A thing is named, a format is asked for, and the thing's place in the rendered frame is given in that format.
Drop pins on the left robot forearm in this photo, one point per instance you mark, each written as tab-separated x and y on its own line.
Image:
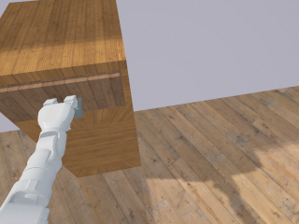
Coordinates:
34	186

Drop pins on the drawer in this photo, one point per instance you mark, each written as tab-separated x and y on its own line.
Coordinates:
22	101

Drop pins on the cabinet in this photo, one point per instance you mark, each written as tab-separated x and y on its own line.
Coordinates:
47	39

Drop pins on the left robot hand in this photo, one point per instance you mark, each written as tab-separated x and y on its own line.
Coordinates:
54	115

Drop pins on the left robot upper arm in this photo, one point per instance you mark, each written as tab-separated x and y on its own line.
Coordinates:
24	213

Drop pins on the handle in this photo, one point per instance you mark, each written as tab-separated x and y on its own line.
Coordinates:
78	110

